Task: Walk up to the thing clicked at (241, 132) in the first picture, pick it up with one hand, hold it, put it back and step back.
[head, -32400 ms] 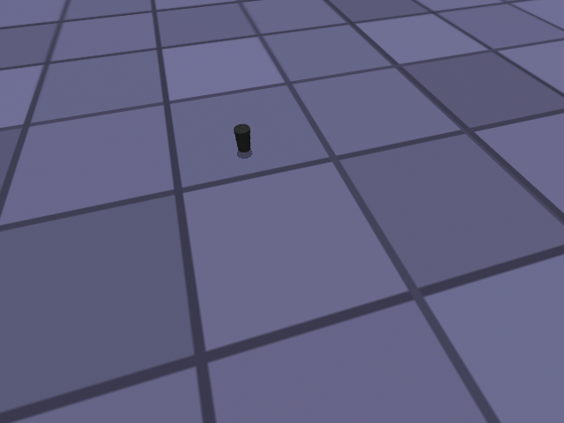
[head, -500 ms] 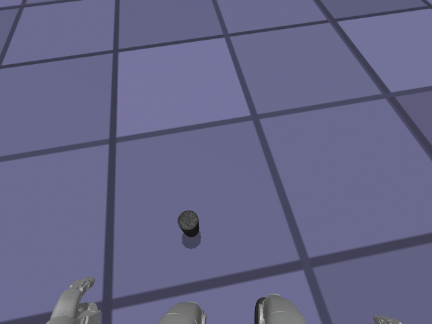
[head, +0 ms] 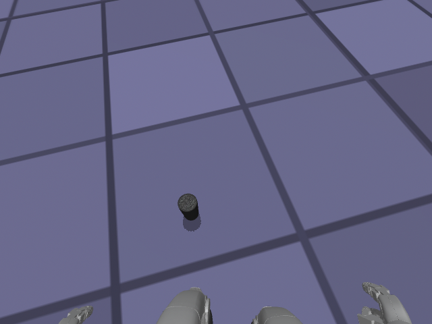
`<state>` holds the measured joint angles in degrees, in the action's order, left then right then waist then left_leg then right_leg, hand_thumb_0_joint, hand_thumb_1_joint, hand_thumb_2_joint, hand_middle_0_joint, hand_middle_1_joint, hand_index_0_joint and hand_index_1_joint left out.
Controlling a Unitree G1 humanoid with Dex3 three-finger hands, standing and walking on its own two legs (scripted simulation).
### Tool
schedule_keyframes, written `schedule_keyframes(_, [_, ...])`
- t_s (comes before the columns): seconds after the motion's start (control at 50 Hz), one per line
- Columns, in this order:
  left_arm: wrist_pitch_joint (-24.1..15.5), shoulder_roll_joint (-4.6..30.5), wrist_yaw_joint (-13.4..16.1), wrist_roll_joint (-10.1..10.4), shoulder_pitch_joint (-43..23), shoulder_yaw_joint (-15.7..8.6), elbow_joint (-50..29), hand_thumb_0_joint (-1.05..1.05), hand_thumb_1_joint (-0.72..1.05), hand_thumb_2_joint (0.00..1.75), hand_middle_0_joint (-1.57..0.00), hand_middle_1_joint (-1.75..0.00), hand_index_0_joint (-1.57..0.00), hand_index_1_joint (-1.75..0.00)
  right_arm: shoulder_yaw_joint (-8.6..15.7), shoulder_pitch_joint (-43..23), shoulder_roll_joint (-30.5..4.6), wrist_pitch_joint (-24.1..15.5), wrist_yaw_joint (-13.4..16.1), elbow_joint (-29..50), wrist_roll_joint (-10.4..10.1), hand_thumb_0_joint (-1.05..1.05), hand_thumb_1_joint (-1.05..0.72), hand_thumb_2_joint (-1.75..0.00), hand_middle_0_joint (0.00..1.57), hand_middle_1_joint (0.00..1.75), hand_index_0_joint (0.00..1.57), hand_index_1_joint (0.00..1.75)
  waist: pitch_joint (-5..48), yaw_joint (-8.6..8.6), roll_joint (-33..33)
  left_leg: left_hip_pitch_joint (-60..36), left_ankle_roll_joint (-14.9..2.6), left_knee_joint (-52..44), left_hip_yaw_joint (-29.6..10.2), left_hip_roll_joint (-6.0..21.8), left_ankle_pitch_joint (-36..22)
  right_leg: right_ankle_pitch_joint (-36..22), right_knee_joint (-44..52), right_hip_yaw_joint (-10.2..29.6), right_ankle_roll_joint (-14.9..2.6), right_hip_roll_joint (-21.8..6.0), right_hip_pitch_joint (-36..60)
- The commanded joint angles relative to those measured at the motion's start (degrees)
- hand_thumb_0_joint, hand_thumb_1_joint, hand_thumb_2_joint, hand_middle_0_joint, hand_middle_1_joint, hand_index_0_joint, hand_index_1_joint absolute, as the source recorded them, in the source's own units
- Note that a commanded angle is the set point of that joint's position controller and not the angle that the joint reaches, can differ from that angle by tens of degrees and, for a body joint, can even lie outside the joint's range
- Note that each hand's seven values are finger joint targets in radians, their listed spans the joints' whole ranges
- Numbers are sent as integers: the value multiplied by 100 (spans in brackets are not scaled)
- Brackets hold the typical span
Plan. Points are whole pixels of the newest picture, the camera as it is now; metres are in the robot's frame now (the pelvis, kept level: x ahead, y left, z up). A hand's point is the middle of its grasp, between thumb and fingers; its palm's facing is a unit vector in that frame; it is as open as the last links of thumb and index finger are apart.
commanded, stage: step back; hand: left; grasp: from the side
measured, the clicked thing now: (189, 208) +0.59 +0.19 -0.69
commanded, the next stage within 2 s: none
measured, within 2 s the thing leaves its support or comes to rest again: neither
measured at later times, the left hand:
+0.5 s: hand out of the picture -0.03 +0.30 -0.14, palm faces +0.01 -0.94 -0.35, open 7.4 cm
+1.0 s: hand out of the picture -0.19 +0.27 -0.13, palm faces +0.00 -0.90 -0.44, open 7.4 cm
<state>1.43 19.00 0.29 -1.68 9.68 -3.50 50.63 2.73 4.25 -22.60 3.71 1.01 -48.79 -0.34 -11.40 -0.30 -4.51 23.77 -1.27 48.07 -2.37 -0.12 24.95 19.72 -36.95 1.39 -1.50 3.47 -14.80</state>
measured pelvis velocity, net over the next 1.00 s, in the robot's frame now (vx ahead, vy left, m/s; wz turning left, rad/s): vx -0.31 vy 0.00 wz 0.02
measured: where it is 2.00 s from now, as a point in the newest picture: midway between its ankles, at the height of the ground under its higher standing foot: outside the picture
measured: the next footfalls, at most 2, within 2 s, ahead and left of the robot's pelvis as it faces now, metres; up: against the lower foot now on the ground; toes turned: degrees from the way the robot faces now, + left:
left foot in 0.28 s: -0.06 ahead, +0.14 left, +0.00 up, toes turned -1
right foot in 0.68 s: -0.21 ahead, -0.13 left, +0.00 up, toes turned +0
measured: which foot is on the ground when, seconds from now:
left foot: up 0.00-0.26, down 0.28-0.72, up 0.74-1.00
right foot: down 0.00-0.30, up 0.32-0.66, down 0.68-1.00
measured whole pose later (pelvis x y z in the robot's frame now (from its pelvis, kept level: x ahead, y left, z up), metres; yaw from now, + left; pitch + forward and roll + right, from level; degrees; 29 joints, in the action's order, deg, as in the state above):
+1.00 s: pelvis -0.31 +0.00 +0.00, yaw +1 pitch -1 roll +1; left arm 3.3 21.6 1.0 -2.4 8.4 -4.8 44.0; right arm 2.2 13.1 -22.7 1.6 1.8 -49.5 0.9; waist -9.1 -0.2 -0.7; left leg 17.6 0.4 43.0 -3.3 -2.6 25.0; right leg 15.0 -38.1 -0.5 0.1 -2.0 -22.4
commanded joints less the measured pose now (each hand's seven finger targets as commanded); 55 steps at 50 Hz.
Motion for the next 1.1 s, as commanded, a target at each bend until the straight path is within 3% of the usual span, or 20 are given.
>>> schedule_keyframes(0.0, [-208, 1807, 137, 0, -246, -512, -838, 0, 90, 90, -20, -30, -20, -30, 359, 288, -1237, -97, 47, 302, -39, 0, -90, -90, 20, 30, 20, 30, 1004, 90, 1270, 66, 117, 2183, -870, -473, 830, -3313, 1373, 2141, -1481, -2158, -162])
schedule_keyframes(0.04, [-182, 1525, 159, 9, -340, -466, -834, 0, 90, 90, -20, -30, -20, -30, 252, 397, -986, -147, 75, 220, -59, 0, -90, -90, 20, 30, 20, 30, 1224, -15, 1232, 416, 151, 2150, -787, -780, 488, -3592, 1079, 1203, -980, -1514, 384])
schedule_keyframes(0.18, [-26, 1454, 211, -41, 30, -443, -1025, 0, 90, 90, -20, -30, -20, -30, 207, 620, -855, -276, 111, 341, 60, 0, -90, -90, 20, 30, 20, 30, 1605, 256, 1690, 131, 221, -706, -158, -116, 331, -3508, 545, 1117, -980, -1553, 1495])
schedule_keyframes(0.24, [118, 1508, 135, 92, -200, -403, -1147, 0, 90, 90, -20, -30, -20, -30, 334, 1102, -919, -351, 93, 105, 166, 0, -90, -90, 20, 30, 20, 30, 1734, 0, 1413, -1105, 102, -2661, 202, -169, -1656, -2806, -246, 824, -571, -1207, 724])
schedule_keyframes(0.28, [158, 1088, 119, 123, -26, -304, -1206, 0, 90, 90, -20, -30, -20, -30, 540, 778, -1725, -359, 68, 273, 346, 0, -90, -90, 20, 30, 20, 30, 1567, 91, -471, -1878, -577, -2826, -2257, 1592, -2749, 358, -1516, 416, -64, 51, -1380])
schedule_keyframes(0.3, [159, 1353, 206, 74, -368, -430, -1197, 0, 90, 90, -20, -30, -20, -30, 574, 600, -2112, -339, 6, 395, 284, 0, -90, -90, 20, 30, 20, 30, 1392, -204, -814, -687, -1484, -3002, -2930, 2382, -2762, 1888, -2543, 792, 60, 294, -1050])
schedule_keyframes(0.32, [150, 1517, 228, 14, -480, -472, -1116, 0, 90, 90, -20, -30, -20, -30, 576, 373, -2038, -372, 24, 407, 287, 0, -90, -90, 20, 30, 20, 30, 1100, -200, -762, -192, -1742, -3162, -3230, 2526, -2301, 1779, -3236, 1077, 65, 146, -940])
schedule_keyframes(0.38, [145, 1424, 126, 122, 138, -490, -838, 0, 90, 90, -20, -30, -20, -30, 371, -164, -1284, -406, 76, 541, 289, 0, -90, -90, 20, 30, 20, 30, 967, 327, -214, -850, -1041, -2556, -1223, 1405, -3108, 863, -3769, 1131, 30, 276, -1480])
schedule_keyframes(0.54, [75, 1293, 53, 34, 237, -403, -852, 0, 90, 90, -20, -30, -20, -30, 468, 455, -1396, -364, 113, 596, 203, 0, -90, -90, 20, 30, 20, 30, 1495, -99, -600, -2030, -1377, -2106, -1093, 1580, -3095, 1022, -1757, 621, 414, -139, -1127])
schedule_keyframes(0.66, [-1, 1340, 0, -13, 1165, -454, -231, 0, 90, 90, -20, -30, -20, -30, 405, 73, -1433, -138, 46, 685, 131, 0, -90, -90, 20, 30, 20, 30, 1782, 264, -490, -674, -650, -1462, -646, 987, -1785, -500, 1379, -100, 11, -249, 809])
schedule_keyframes(0.7, [26, 2292, -25, -104, 649, -693, -561, 0, 90, 90, -20, -30, -20, -30, 304, -124, -938, -169, 94, 915, 38, 0, -90, -90, 20, 30, 20, 30, 1076, 372, 1938, 980, 55, 341, -167, -621, 601, 470, 2001, 2631, -934, -1989, -42])
schedule_keyframes(0.72, [35, 2692, 23, -142, 77, -736, -785, 0, 90, 90, -20, -30, -20, -30, 448, -93, -1249, -151, 182, 825, 108, 0, -90, -90, 20, 30, 20, 30, 641, 443, 2301, 436, 207, 1591, -572, -347, 1031, 744, 2512, 3607, -1646, -2871, -1520])
schedule_keyframes(0.8, [-28, 1593, 78, -107, -751, -508, -976, 0, 90, 90, -20, -30, -20, -30, 318, 690, -1031, -202, 108, 345, 37, 0, -90, -90, 20, 30, 20, 30, 685, -181, 1398, 368, 124, 2113, -598, -748, 111, -1417, 1439, 940, -868, -1445, -830])
schedule_keyframes(0.9, [29, 1474, 180, -136, 49, -503, -983, 0, 90, 90, -20, -30, -20, -30, 181, 654, -849, -371, 148, 472, 102, 0, -90, -90, 20, 30, 20, 30, 1299, 288, 1649, 722, 250, 22, -216, -295, 431, -2940, 678, 927, -896, -1525, 1351])
schedule_keyframes(0.98, [221, 1488, 141, 12, -39, -430, -1123, 0, 90, 90, -20, -30, -20, -30, 290, 1174, -839, -458, 141, 271, 206, 0, -90, -90, 20, 30, 20, 30, 1730, 121, 1399, -738, 113, -2981, 332, -219, -1651, -2969, -562, 613, -560, -1291, 1145])
schedule_keyframes(1.0, [259, 1279, 110, 20, 21, -363, -1168, 0, 90, 90, -20, -30, -20, -30, 375, 1163, -1025, -460, 145, 266, 262, 0, -90, -90, 20, 30, 20, 30, 1807, 200, 1002, -1396, -10, -2811, -310, 182, -2260, -2068, -794, 593, -383, -1114, 305])
schedule_keyframes(1.02, [270, 1038, 86, 58, 164, -304, -1177, 0, 90, 90, -20, -30, -20, -30, 488, 1019, -1542, -436, 150, 307, 324, 0, -90, -90, 20, 30, 20, 30, 1738, 306, -240, -1933, -468, -2734, -1835, 1351, -3146, -101, -1539, 197, -110, -423, -1067])
schedule_keyframes(1.04, [275, 1283, 139, 85, -189, -368, -1268, 0, 90, 90, -20, -30, -20, -30, 532, 836, -2128, -390, 100, 465, 275, 0, -90, -90, 20, 30, 20, 30, 1574, 26, -757, -1015, -1409, -2691, -2615, 2250, -3397, 1767, -2372, 374, 52, -63, -1085])
schedule_keyframes(1.06, [282, 1514, 166, 55, -372, -418, -1178, 0, 90, 90, -20, -30, -20, -30, 574, 530, -2222, -422, 155, 525, 259, 0, -90, -90, 20, 30, 20, 30, 1310, -52, -926, -155, -1807, -2957, -3223, 2706, -2904, 1784, -3254, 853, 60, -259, -775])
schedule_keyframes(1.08, [298, 1633, 128, 43, -366, -463, -1060, 0, 90, 90, -20, -30, -20, -30, 502, 390, -1932, -427, 171, 510, 270, 0, -90, -90, 20, 30, 20, 30, 1149, 6, -395, 83, -1653, -2839, -2460, 2283, -2691, 1553, -3474, 1004, 71, -103, -649])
